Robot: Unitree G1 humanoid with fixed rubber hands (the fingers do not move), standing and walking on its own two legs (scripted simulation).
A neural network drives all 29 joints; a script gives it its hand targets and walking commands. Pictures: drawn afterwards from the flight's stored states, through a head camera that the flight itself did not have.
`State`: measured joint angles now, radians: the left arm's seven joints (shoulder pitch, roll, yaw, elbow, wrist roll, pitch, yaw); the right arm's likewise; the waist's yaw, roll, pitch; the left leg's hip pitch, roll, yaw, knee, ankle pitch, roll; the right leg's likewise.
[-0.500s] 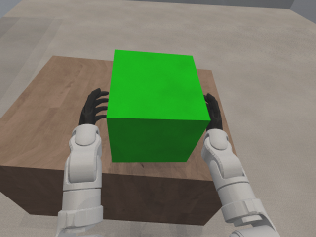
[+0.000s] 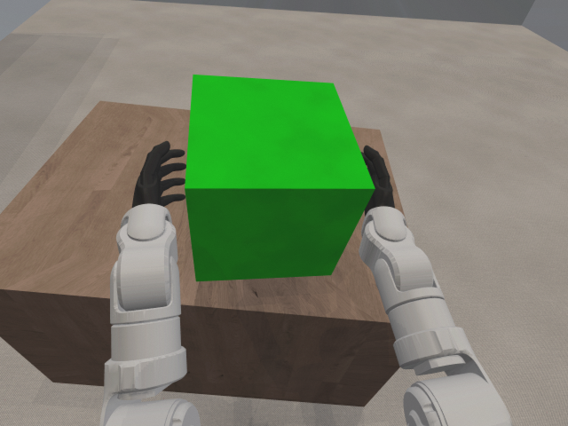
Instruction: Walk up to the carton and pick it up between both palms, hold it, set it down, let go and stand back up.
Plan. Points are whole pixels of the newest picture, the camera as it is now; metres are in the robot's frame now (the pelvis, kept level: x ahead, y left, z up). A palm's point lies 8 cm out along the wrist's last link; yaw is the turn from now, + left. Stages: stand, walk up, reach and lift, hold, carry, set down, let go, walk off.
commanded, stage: hold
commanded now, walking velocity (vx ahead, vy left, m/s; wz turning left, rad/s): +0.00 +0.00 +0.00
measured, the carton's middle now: (265, 180) +0.43 +0.01 +0.13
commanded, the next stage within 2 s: none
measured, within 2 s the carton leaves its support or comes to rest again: neither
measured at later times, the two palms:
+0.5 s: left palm (156, 205) +0.35 +0.15 +0.16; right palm (379, 207) +0.35 -0.14 +0.15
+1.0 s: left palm (155, 205) +0.35 +0.16 +0.16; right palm (379, 207) +0.35 -0.14 +0.15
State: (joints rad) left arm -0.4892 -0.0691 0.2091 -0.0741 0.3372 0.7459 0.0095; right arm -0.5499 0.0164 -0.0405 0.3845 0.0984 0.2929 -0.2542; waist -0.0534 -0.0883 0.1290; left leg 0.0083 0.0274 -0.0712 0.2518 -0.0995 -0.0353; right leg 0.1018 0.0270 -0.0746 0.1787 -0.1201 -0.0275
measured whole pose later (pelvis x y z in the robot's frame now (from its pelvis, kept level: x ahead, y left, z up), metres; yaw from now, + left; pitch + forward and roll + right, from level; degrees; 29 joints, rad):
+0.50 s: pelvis +0.00 +0.00 +0.00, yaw +0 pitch -9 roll -1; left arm -0.47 -0.08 0.20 -0.09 0.34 0.73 0.01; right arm -0.53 0.00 -0.02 0.37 0.10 0.27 -0.26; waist -0.06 -0.09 0.14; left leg 0.01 0.03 -0.06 0.26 -0.11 -0.03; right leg 0.10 0.02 -0.08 0.18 -0.12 -0.02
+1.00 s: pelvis +0.00 +0.00 +0.00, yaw +0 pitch -9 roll -1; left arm -0.48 -0.07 0.20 -0.07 0.34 0.73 0.01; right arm -0.53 0.01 -0.03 0.38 0.10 0.28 -0.26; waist -0.06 -0.09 0.14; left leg 0.01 0.03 -0.05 0.26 -0.10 -0.03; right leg 0.10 0.02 -0.09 0.18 -0.12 -0.03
